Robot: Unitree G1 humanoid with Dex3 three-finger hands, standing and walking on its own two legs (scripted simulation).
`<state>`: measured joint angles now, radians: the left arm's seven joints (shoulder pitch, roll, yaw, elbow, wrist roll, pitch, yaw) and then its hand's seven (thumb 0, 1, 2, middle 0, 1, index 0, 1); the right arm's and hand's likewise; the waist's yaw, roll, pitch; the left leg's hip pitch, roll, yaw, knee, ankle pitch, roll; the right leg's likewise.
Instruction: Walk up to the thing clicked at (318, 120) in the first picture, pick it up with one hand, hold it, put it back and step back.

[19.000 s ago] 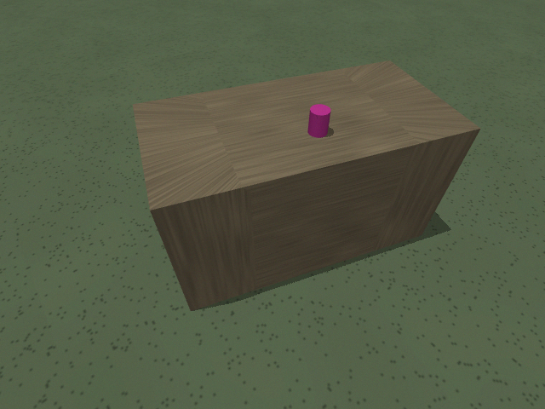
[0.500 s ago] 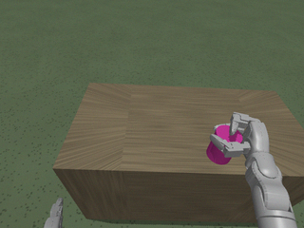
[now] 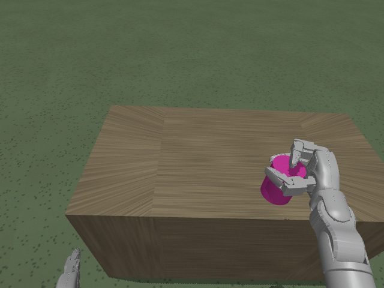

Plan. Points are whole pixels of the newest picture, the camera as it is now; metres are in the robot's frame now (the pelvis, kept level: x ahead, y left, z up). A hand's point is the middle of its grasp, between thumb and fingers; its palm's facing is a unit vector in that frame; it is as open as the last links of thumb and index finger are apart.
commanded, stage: crouch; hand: right
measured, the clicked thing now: (281, 180) +0.33 -0.17 +0.08
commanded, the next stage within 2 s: lower in 1.62 s
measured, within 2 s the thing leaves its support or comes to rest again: neither
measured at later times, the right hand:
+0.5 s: hand (278, 169) +0.37 -0.18 +0.08, palm faces +0.14 +0.99 -0.01, open 5.6 cm
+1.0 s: hand (264, 152) +0.47 -0.18 +0.03, palm faces +0.13 +0.99 +0.01, open 5.5 cm
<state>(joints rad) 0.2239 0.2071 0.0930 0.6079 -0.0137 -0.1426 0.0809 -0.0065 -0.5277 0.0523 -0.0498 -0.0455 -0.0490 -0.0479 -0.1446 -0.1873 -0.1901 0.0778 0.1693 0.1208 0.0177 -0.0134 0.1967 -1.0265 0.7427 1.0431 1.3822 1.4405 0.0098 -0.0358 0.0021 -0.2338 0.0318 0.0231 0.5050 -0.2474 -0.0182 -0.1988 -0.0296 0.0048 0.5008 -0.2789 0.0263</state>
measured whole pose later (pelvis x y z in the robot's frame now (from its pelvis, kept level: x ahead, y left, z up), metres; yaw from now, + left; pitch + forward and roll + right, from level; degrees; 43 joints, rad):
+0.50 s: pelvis -0.01 +0.00 +0.00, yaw +1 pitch +1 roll +0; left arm 0.20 0.20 0.09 0.57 -0.01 -0.15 0.07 -0.01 -0.54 0.05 -0.05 -0.04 -0.05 -0.05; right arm -0.33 -0.22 -0.24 0.43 0.15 0.01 0.01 -0.02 0.19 -1.02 0.74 1.04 1.36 1.40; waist 0.05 0.00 0.02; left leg -0.33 0.03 0.01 0.55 -0.24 -0.02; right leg -0.29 -0.03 0.00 0.55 -0.28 0.02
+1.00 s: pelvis -0.02 -0.02 -0.04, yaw +2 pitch +13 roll +1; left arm 0.28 0.20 0.03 0.35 0.03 -0.15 0.04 -0.01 -0.54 0.07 -0.06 -0.05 -0.06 -0.06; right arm -0.75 -0.37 -0.37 1.05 0.07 -0.33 0.03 -0.01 0.18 -1.02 0.74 1.04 1.39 1.47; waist 0.16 0.02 -0.06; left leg -0.71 0.02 -0.01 0.79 -0.32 -0.03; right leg -0.69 -0.04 -0.01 0.85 -0.39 0.01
